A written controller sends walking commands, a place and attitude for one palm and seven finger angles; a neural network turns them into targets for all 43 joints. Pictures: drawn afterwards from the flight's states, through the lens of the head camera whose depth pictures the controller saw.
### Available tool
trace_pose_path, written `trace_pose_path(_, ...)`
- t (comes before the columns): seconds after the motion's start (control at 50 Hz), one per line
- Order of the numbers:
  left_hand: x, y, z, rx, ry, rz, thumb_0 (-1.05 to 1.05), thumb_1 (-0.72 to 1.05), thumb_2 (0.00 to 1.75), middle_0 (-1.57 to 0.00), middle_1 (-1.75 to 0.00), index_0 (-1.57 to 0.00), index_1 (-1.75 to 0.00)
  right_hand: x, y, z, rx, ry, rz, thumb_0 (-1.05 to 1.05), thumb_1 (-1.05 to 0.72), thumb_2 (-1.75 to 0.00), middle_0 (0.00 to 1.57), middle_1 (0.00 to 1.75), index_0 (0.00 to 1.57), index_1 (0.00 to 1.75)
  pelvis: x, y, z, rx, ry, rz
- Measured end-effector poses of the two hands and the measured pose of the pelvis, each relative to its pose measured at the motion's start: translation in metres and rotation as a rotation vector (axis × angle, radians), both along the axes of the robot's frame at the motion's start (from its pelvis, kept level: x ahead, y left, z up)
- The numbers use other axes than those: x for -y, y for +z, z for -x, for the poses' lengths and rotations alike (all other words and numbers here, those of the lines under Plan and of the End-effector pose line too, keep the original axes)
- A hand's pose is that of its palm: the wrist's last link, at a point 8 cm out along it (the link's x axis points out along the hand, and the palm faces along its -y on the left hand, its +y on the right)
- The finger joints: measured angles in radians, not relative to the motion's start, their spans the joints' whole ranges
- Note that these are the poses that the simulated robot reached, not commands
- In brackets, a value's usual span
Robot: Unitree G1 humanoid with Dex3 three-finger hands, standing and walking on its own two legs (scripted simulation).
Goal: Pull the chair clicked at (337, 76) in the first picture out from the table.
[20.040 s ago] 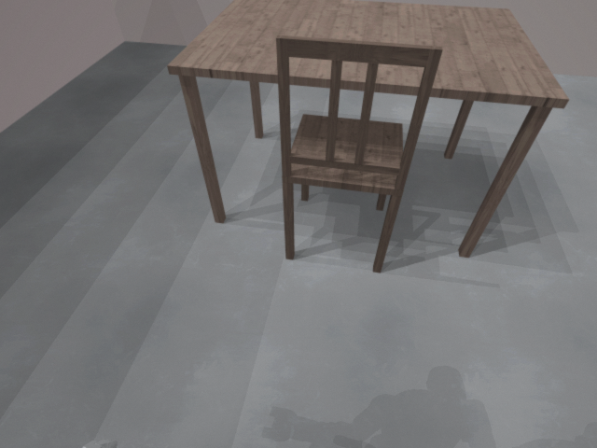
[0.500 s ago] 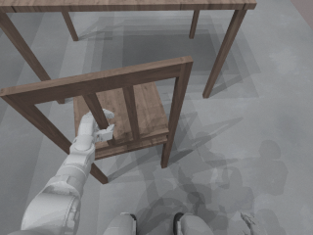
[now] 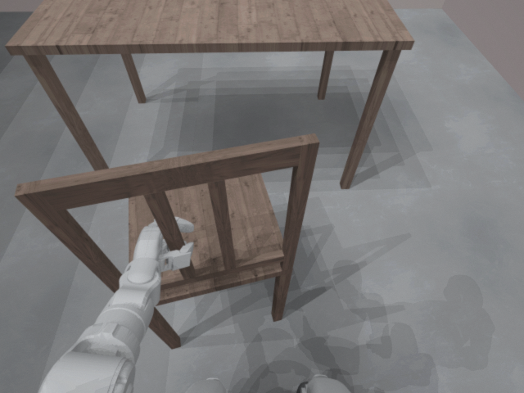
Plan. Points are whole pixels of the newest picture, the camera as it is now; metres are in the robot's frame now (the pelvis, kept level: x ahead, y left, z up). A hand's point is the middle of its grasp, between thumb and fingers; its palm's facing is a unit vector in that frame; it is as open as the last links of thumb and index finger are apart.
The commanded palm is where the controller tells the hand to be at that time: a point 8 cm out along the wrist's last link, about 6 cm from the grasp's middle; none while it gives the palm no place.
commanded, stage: stop walking, hand still on the chair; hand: left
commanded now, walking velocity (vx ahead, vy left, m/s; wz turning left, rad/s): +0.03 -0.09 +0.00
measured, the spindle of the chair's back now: (174, 240) +0.37 +0.18 -0.05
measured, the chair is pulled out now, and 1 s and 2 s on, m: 0.50 0.54 0.54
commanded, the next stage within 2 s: open the thumb and straighten the fingers in 0.86 s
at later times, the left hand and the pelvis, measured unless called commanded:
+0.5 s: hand (186, 272) +0.31 +0.14 -0.05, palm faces +0.09 -0.97 -0.21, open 5.8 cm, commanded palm +0.29 +0.19 -0.03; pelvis +0.05 -0.02 +0.02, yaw -1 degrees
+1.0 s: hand (185, 272) +0.31 +0.15 -0.05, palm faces +0.05 -0.98 -0.21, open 5.8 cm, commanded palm +0.28 +0.19 -0.03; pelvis +0.07 -0.01 +0.02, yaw -1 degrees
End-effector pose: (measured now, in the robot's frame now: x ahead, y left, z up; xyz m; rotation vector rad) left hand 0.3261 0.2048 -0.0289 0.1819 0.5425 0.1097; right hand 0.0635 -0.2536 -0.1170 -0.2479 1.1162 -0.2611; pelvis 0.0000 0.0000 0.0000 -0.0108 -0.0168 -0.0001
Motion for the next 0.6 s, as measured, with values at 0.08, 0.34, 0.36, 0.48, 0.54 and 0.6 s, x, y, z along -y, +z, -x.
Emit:
trace_pose_path(0.08,0.002,0.000,0.011,0.014,0.002,-0.021,0.08,0.60,0.74,-0.22,-1.18,-0.50,-1.45,-0.005,-0.001,-0.007,0.033,0.005,-0.045,0.01,-0.90,-0.90,0.20,0.30,0.20,0.30,0.010,0.000,0.001,0.018,-0.004,-0.005)
trace_pose_path(0.34,0.013,0.001,0.038,-0.003,0.053,-0.017,0.09,0.60,0.73,-0.23,-1.17,-0.50,-1.45,0.022,0.023,-0.066,0.166,0.010,-0.007,0.01,-0.90,-0.90,0.20,0.30,0.21,0.30,0.022,0.012,-0.028,0.011,-0.020,-0.016)
trace_pose_path(0.36,0.013,0.002,0.039,-0.005,0.052,-0.016,0.09,0.60,0.73,-0.22,-1.17,-0.50,-1.45,0.023,0.026,-0.072,0.176,0.009,0.000,0.01,-0.90,-0.90,0.20,0.30,0.21,0.30,0.021,0.013,-0.030,0.011,-0.021,-0.016)
trace_pose_path(0.48,0.012,0.002,0.038,-0.011,0.040,-0.010,0.09,0.61,0.72,-0.21,-1.17,-0.50,-1.45,0.024,0.041,-0.106,0.239,0.013,0.021,0.01,-0.90,-0.90,0.20,0.30,0.20,0.30,0.017,0.016,-0.046,0.012,-0.025,-0.014)
trace_pose_path(0.54,0.012,0.002,0.038,-0.013,0.032,-0.008,0.09,0.62,0.71,-0.21,-1.18,-0.50,-1.45,0.017,0.045,-0.120,0.263,0.022,0.013,0.01,-0.90,-0.90,0.20,0.30,0.20,0.30,0.014,0.017,-0.051,0.012,-0.026,-0.014)
trace_pose_path(0.6,0.011,0.002,0.038,-0.014,0.024,-0.006,0.09,0.62,0.71,-0.20,-1.18,-0.50,-1.45,0.008,0.048,-0.131,0.278,0.034,-0.002,0.01,-0.90,-0.90,0.20,0.30,0.20,0.30,0.012,0.017,-0.056,0.012,-0.025,-0.014)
